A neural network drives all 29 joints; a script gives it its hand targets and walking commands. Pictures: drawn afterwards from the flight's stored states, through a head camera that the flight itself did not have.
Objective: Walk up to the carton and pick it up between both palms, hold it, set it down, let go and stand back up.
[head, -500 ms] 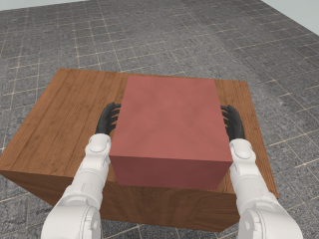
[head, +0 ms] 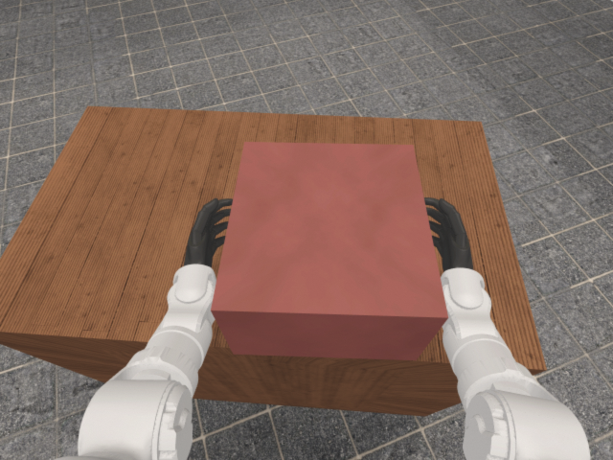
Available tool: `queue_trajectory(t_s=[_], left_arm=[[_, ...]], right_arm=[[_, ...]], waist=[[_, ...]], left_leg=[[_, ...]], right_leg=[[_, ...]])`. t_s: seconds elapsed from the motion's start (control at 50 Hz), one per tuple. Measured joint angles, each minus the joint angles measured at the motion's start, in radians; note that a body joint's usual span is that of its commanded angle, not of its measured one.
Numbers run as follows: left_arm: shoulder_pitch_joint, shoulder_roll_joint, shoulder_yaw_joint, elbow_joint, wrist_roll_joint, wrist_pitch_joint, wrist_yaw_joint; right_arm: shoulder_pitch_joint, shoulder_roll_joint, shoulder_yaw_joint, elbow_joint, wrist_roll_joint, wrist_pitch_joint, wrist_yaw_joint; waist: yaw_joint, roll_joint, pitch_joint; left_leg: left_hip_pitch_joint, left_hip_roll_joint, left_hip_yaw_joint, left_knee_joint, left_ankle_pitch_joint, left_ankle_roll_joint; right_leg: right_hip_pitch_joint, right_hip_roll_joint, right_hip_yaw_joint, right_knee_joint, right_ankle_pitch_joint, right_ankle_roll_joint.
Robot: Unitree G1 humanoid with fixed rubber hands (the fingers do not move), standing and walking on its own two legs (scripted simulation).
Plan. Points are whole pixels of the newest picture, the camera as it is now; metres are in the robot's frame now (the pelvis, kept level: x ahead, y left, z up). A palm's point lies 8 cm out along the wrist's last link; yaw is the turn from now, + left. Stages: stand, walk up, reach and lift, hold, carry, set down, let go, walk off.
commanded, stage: set down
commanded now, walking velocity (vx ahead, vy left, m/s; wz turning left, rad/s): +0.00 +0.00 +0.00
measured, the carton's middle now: (326, 246) +0.41 -0.01 -0.02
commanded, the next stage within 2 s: none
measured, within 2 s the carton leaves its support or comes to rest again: rests again in 0.02 s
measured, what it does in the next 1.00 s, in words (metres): shifts its weight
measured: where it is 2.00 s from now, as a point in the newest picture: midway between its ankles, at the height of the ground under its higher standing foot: outside the picture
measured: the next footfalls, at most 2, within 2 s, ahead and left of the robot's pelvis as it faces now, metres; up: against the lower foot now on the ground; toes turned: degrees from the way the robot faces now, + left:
none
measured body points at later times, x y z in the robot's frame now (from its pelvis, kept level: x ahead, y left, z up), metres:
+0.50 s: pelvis -0.02 +0.00 -0.01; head +0.08 +0.00 +0.43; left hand +0.40 +0.17 -0.01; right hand +0.40 -0.19 -0.01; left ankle -0.03 +0.10 -0.74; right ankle +0.00 -0.12 -0.74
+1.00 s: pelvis -0.06 -0.01 -0.03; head +0.03 -0.01 +0.41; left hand +0.41 +0.20 +0.04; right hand +0.41 -0.23 +0.05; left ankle -0.03 +0.10 -0.74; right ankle +0.00 -0.12 -0.74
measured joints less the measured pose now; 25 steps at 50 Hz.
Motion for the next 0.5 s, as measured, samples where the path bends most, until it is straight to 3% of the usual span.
queue_trajectory(t_s=[0.22, 0.36, 0.44, 0.5], left_arm=[[-0.033, 0.015, -0.029, 0.096, -0.059, -0.103, 0.009], [-0.078, 0.022, -0.014, 0.166, -0.057, -0.141, 0.004], [-0.093, 0.032, -0.005, 0.181, -0.049, -0.123, -0.001], [-0.102, 0.041, -0.039, 0.163, -0.091, -0.084, 0.002]], right_arm=[[-0.042, -0.022, 0.059, 0.067, 0.048, -0.059, -0.017], [-0.092, -0.038, 0.06, 0.151, 0.06, -0.096, -0.016], [-0.133, -0.056, 0.099, 0.223, 0.11, -0.084, -0.003], [-0.151, -0.081, 0.178, 0.245, 0.208, -0.049, 0.006]], waist=[[-0.003, 0.022, -0.02], [0.001, 0.013, -0.024], [0.011, 0.003, -0.037], [0.024, -0.002, -0.064]], left_leg=[[-0.066, 0.002, -0.001, 0.054, -0.021, 0.003], [-0.1, 0.004, 0.006, 0.084, -0.027, 0.004], [-0.122, 0.009, 0.022, 0.1, -0.03, 0.005], [-0.156, 0.015, 0.031, 0.123, -0.036, 0.005]], right_leg=[[-0.063, -0.001, -0.001, 0.048, -0.017, 0.003], [-0.101, -0.001, 0.006, 0.079, -0.02, 0.002], [-0.131, 0.003, 0.022, 0.098, -0.018, 0.002], [-0.166, 0.007, 0.03, 0.115, -0.018, 0.001]])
